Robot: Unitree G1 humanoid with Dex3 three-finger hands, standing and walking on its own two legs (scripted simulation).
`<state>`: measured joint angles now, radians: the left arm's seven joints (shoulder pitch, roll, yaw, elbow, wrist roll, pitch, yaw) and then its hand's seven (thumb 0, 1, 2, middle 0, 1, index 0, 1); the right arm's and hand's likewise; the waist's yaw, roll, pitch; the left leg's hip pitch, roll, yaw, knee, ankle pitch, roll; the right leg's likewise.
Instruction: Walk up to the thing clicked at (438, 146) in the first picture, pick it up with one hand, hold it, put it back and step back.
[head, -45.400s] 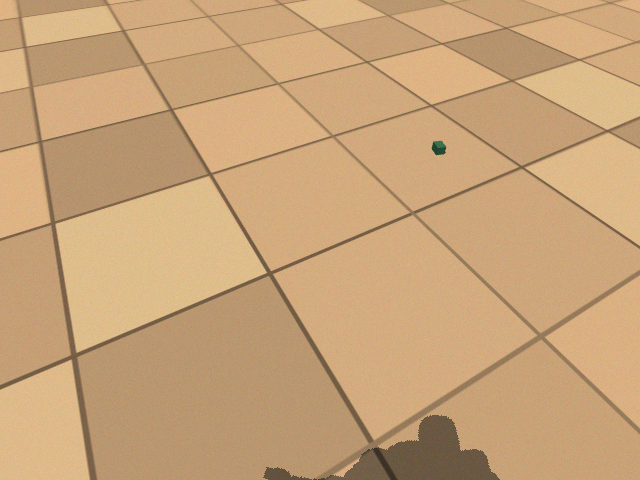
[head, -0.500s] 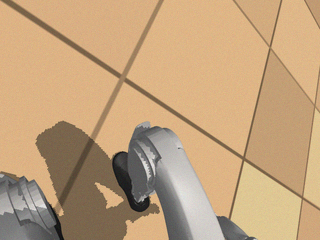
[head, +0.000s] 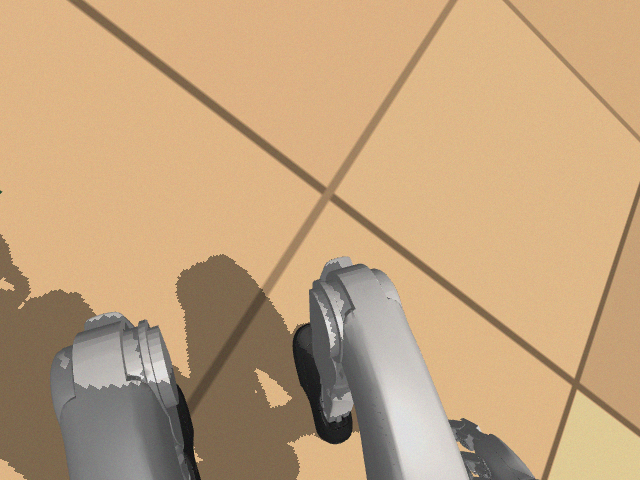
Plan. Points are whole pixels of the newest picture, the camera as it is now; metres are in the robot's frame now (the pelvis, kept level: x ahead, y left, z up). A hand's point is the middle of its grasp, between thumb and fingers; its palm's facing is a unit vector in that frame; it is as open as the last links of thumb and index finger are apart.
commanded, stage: withdraw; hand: left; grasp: from above
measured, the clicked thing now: out of the picture +0.48 +0.37 -0.31
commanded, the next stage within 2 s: home in 0.40 s
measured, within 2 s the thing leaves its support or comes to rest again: neither
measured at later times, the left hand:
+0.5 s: hand out of the picture +0.49 +0.37 -0.14, palm faces -0.38 -0.08 -0.92, open 13.1 cm
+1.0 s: hand out of the picture +0.35 +0.35 -0.01, palm faces -0.24 -0.53 -0.81, open 8.3 cm
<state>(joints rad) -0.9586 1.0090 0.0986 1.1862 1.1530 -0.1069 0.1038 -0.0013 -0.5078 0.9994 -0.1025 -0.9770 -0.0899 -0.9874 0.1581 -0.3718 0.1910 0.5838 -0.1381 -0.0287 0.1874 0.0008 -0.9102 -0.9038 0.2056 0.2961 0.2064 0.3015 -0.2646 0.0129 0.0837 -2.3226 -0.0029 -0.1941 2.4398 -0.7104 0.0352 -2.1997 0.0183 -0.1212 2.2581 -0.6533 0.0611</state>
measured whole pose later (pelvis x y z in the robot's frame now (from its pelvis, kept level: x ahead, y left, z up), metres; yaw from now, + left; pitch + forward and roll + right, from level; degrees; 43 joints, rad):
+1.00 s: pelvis +0.00 -0.01 +0.09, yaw +7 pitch +35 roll -8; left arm -0.47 0.66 0.13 0.63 0.62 0.01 -0.02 0.00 0.68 0.88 -0.22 -0.35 -0.21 -0.36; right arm 0.13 -0.30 0.00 0.60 0.00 0.08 0.06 0.00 -0.91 -0.90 0.21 0.30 0.21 0.30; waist -0.10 0.04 -0.16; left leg -2.06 0.00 -0.10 2.10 -0.66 0.02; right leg -1.99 -0.01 -0.05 2.00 -0.63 0.05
